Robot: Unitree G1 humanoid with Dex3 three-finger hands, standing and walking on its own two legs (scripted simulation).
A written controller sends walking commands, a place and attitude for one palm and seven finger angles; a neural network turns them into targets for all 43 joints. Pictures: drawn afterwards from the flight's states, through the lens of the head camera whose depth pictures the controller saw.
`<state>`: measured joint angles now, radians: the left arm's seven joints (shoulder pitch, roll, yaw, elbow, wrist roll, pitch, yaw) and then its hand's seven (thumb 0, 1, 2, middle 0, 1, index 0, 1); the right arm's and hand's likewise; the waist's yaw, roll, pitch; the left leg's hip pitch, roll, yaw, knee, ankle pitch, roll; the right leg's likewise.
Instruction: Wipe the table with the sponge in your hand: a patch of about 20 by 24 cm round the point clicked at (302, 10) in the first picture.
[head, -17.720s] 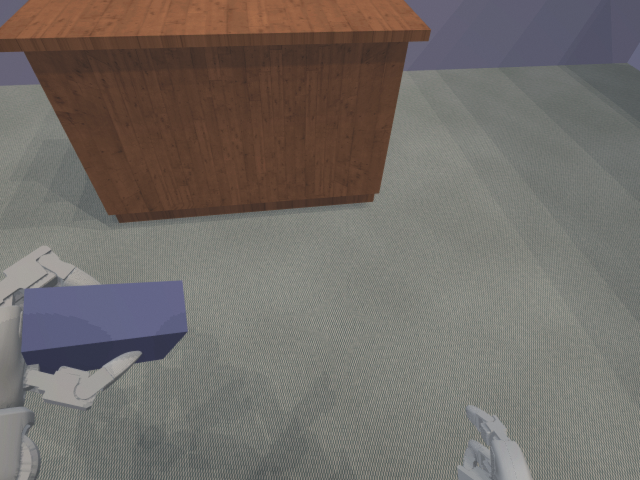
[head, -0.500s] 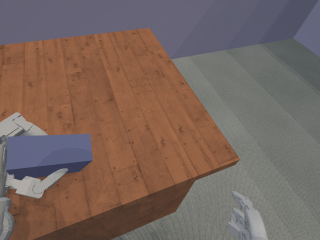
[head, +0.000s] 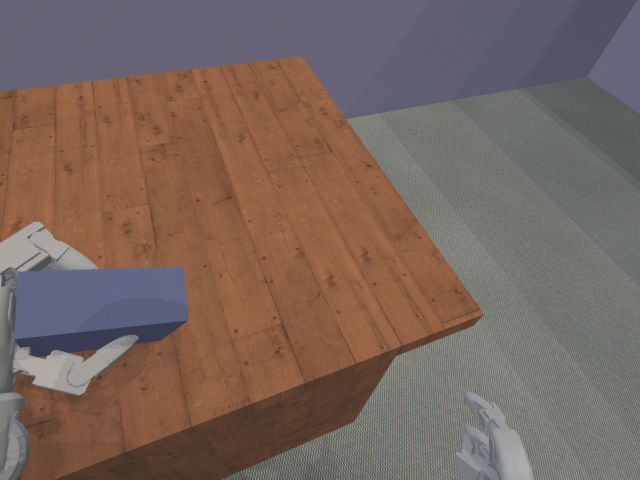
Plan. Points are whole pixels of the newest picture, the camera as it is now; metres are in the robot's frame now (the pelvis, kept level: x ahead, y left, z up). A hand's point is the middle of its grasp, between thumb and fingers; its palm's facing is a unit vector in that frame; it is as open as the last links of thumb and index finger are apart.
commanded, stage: come to a stop and stand still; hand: left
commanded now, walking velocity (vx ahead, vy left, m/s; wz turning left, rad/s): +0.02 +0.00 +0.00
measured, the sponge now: (126, 311) +0.23 +0.21 +0.13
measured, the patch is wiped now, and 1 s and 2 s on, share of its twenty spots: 0.00 0.00 0.00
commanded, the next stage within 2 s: look again from close up in 0.88 s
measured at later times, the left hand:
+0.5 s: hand (74, 300) +0.23 +0.25 +0.16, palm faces +0.44 -0.84 -0.33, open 9.2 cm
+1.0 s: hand (84, 306) +0.22 +0.24 +0.16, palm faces +0.37 -0.86 -0.35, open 9.2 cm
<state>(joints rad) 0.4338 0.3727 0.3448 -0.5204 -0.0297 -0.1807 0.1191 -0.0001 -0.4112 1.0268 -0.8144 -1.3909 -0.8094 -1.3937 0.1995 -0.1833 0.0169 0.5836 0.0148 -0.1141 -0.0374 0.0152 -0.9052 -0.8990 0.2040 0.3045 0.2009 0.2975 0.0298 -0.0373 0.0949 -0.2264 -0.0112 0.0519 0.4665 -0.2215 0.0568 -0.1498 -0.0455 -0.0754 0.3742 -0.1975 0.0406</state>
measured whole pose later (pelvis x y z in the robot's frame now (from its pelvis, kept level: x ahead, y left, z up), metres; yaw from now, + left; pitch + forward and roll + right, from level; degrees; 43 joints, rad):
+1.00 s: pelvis +0.00 -0.01 +0.00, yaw -1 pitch -2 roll -2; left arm 0.42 0.36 0.34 -0.51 -0.03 -0.19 0.12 0.00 -0.42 1.03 -0.82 -1.40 -0.81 -1.40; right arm 0.19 -0.19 0.02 0.59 0.01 -0.12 -0.03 0.02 -0.91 -0.90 0.20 0.30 0.20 0.30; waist 0.04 -0.04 0.09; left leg -0.22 0.00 0.06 0.47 -0.23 0.05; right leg -0.15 -0.03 -0.06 0.38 -0.20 0.03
